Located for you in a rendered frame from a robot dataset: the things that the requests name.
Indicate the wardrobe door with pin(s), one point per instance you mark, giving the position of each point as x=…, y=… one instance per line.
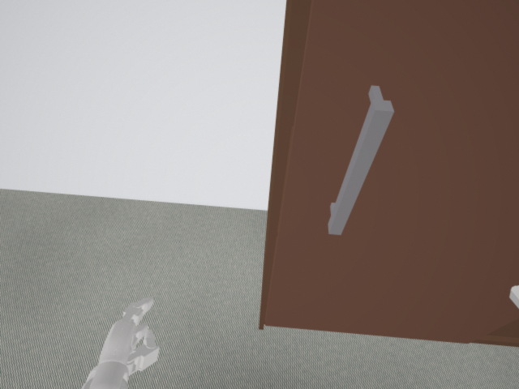
x=430, y=250
x=509, y=330

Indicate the handle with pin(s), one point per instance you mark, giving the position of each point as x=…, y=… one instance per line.
x=374, y=127

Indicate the left robot forearm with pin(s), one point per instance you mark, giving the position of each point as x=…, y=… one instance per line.
x=108, y=375

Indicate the left robot hand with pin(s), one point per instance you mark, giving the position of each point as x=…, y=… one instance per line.
x=120, y=344

